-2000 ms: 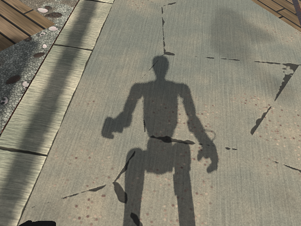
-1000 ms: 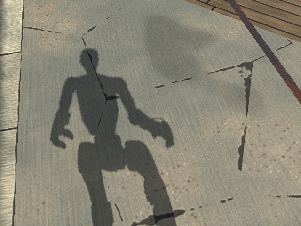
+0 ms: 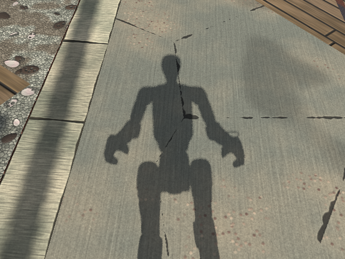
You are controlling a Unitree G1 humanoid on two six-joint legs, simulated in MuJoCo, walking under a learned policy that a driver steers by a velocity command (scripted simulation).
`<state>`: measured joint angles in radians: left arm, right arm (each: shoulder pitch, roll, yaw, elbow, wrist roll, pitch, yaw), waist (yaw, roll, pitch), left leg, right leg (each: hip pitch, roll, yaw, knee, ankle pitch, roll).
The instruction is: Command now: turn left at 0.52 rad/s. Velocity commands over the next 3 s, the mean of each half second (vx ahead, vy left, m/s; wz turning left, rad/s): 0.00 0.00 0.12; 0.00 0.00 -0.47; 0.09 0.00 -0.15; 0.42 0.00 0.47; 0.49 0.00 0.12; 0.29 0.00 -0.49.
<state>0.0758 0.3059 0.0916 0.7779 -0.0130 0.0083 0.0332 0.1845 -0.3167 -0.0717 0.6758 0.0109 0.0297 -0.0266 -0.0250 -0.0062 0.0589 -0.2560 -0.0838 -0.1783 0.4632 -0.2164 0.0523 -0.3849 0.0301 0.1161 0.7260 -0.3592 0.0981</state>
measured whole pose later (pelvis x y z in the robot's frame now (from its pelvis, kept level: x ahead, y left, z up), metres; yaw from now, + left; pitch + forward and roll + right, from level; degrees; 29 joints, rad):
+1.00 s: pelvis -0.02 -0.06 +0.00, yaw -15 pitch +1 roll +2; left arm 0.19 0.31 0.05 0.71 -0.01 0.01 0.02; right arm 0.11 -0.33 -0.09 0.73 -0.01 0.01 -0.06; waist 0.02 0.03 0.07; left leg -0.50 0.00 -0.08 1.01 -0.37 -0.09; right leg -0.25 0.07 0.09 0.43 -0.19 -0.07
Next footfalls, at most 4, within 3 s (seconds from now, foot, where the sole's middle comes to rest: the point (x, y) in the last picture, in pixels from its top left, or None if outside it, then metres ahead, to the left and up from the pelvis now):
0.10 right None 0.06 -0.14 -0.78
0.40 left None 0.01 0.12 -0.78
0.74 right None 0.02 -0.14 -0.78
1.26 left None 0.09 0.06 -0.78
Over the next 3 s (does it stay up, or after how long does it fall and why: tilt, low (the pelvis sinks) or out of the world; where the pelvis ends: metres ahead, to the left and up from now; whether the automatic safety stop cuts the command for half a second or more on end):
stays up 0.77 -0.08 -0.01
